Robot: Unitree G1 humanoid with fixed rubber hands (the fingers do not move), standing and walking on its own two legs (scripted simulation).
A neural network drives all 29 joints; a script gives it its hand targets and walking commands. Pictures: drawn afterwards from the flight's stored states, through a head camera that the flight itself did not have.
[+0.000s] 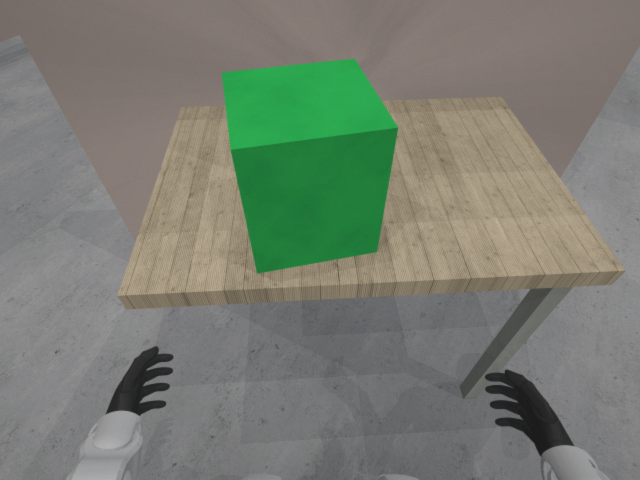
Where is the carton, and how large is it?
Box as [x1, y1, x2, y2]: [222, 59, 397, 273]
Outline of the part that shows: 354,59 222,72 231,153 257,273 376,251 397,126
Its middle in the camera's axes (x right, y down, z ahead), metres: -0.03 -0.11 +0.63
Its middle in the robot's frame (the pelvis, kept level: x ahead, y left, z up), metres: +0.55 +0.08 +0.07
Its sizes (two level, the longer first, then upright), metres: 0.210 0.200 0.250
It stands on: a table, 0.71 m high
